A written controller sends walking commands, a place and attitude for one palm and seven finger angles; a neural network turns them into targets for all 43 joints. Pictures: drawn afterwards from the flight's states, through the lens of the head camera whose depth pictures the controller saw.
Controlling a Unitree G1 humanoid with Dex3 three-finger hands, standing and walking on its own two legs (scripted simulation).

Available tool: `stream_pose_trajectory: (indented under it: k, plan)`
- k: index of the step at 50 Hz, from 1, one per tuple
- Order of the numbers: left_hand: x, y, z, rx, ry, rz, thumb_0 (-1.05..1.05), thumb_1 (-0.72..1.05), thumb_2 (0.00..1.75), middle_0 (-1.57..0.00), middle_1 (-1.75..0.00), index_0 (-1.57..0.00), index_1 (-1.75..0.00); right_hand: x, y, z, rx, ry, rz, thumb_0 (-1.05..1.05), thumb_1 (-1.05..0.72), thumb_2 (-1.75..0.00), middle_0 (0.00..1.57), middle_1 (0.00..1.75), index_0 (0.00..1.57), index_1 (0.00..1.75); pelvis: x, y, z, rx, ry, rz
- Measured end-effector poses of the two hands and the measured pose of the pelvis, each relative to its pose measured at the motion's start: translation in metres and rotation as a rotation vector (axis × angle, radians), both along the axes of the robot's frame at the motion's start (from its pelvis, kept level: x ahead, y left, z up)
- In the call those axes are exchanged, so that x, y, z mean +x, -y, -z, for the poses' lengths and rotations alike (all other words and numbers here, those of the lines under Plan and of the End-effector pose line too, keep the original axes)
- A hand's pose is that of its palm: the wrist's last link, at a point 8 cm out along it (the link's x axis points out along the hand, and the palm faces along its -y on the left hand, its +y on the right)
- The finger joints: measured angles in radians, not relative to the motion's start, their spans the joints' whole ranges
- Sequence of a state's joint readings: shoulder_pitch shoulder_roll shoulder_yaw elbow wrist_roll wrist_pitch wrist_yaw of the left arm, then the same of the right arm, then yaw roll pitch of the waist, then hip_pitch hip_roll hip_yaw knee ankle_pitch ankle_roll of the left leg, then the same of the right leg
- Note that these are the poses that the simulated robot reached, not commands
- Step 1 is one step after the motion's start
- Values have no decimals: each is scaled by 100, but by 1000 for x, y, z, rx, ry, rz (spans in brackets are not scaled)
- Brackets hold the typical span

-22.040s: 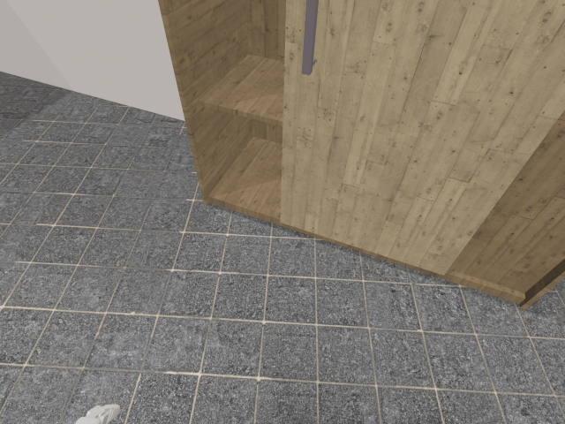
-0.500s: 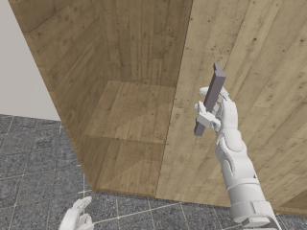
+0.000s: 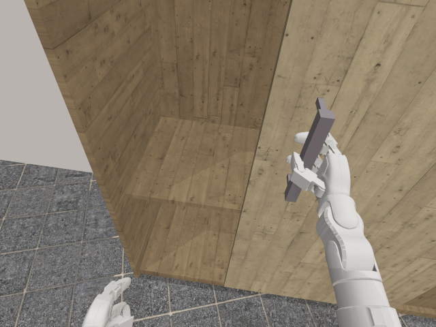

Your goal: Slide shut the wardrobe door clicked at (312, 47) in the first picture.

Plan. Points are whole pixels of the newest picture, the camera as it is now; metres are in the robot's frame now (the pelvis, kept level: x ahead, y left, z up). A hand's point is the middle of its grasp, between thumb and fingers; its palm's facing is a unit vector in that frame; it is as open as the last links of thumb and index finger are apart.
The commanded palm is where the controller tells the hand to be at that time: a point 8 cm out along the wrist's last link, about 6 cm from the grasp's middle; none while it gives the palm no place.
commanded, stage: grip the handle and tug to test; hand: right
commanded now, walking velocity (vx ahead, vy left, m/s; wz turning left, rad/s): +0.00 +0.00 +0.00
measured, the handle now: (304, 154) +0.42 -0.12 +0.13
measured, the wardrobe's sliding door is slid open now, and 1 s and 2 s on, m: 0.38 0.38 0.38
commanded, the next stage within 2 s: tug the door sideways, standing still in 0.12 s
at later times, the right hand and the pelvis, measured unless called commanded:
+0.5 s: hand (295, 171) +0.36 -0.10 +0.14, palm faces +0.07 +1.00 -0.01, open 6.0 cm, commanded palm +0.34 -0.12 +0.14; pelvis +0.02 +0.00 +0.00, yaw -3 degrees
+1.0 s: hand (294, 172) +0.36 -0.09 +0.14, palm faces +0.07 +1.00 -0.04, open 6.1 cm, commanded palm +0.34 -0.09 +0.14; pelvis -0.02 -0.03 -0.01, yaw -5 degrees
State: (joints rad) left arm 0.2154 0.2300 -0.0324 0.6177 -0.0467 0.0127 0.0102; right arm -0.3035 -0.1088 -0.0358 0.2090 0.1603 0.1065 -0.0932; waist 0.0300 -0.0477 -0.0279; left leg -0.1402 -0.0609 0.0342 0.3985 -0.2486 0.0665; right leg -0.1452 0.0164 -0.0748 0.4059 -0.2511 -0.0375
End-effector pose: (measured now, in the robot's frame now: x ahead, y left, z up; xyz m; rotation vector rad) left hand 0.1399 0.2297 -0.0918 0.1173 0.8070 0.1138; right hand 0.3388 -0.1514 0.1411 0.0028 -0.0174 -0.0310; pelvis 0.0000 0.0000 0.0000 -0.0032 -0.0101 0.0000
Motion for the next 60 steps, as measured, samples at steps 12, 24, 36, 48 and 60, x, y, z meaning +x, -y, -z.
stream_pose_trajectory:
  k: [12, 24, 36, 48, 60]
  plan:
    - [27, -9, -8, 1, 25, -11, 1, 90, 90, -20, -30, -20, -30, -2, 0, 0, -5, 1, -8, 1, -74, -76, 30, 137, 29, 136, 19, -4, 0, -5, -24, -15]
    - [54, 8, 2, 29, -14, 87, 1, 90, 90, -20, -30, -20, -29, -2, -3, -1, -9, -1, 40, 1, -71, -82, 32, 138, 31, 137, 19, 1, 4, 2, -25, 52]
    - [41, 48, 11, -37, -24, 153, 1, 90, 90, -20, -30, -20, -29, -3, -5, 0, -30, 7, 53, 0, -73, -82, 31, 138, 27, 139, 3, 13, 7, 6, -11, 76]
    - [2, 58, 26, -44, -97, 162, 1, 90, 90, -20, -30, -20, -30, -3, -5, 0, -48, 23, 46, -1, -74, -81, 32, 138, 24, 139, -14, 25, 9, 12, -15, 86]
    - [-19, 53, 27, -31, -105, 141, 1, 90, 90, -20, -30, -20, -29, -3, -5, 1, -51, 31, 42, -1, -73, -82, 33, 138, 24, 140, -23, 31, 9, 14, -19, 83]
